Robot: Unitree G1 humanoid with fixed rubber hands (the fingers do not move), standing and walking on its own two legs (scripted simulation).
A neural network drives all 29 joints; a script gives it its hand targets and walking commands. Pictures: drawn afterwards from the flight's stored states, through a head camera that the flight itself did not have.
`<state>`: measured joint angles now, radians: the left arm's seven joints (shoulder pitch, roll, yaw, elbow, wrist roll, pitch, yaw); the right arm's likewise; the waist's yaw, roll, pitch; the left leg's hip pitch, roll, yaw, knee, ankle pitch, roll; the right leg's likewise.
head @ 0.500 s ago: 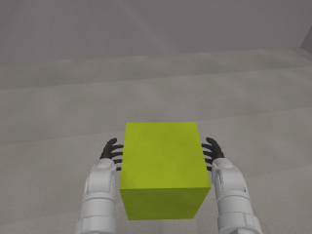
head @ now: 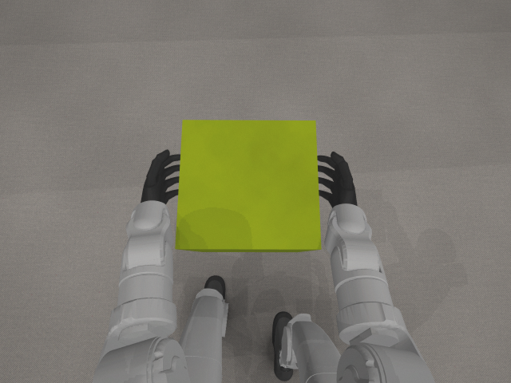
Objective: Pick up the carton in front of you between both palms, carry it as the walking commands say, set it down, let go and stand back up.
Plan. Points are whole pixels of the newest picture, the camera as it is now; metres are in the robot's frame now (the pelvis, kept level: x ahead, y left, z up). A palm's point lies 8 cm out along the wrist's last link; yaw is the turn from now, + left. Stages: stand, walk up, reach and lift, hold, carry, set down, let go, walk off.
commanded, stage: set down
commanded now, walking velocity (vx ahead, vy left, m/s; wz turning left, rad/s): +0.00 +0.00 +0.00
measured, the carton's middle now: (249, 197) +0.40 +0.06 -0.18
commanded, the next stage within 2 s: none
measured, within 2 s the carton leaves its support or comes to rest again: rests again in 1.84 s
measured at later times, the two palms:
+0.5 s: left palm (163, 196) +0.39 +0.23 -0.22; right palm (308, 184) +0.45 -0.06 -0.21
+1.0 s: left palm (169, 203) +0.40 +0.25 -0.36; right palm (285, 182) +0.49 -0.03 -0.36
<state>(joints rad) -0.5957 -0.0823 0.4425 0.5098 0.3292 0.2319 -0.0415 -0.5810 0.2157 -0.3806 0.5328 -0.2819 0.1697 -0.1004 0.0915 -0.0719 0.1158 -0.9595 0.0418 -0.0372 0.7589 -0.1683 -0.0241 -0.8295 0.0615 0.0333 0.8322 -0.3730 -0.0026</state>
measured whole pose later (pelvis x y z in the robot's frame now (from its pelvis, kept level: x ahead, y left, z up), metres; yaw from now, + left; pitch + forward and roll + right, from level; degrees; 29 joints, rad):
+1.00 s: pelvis -0.06 +0.00 -0.24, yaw -4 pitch +47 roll -1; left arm -1.12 0.01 0.60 0.58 0.25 0.36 0.06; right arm -1.32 -0.09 -0.27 0.88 -0.17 0.31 -0.12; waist 0.17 -0.11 0.01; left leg -2.15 0.04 -0.06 1.68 -0.35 -0.05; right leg -2.03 0.12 0.03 1.82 -0.62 0.03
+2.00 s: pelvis -0.07 -0.01 -0.33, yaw -2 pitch +42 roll +4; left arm -1.40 0.23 0.59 0.92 0.10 0.25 -0.01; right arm -1.70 -0.27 0.02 1.17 -0.03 0.25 -0.07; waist 0.25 -0.06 0.36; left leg -2.30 0.06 -0.05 1.96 -0.39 -0.08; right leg -2.21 0.17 0.05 2.15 -0.67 0.01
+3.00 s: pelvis -0.07 +0.01 -0.32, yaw -1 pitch +41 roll +3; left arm -1.40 0.26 0.51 0.92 -0.12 0.10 0.08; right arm -1.72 -0.47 0.20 1.04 0.11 0.22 -0.06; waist 0.25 -0.01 0.41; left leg -2.28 0.05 0.01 1.96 -0.38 -0.02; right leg -2.17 0.12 0.10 2.15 -0.69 0.06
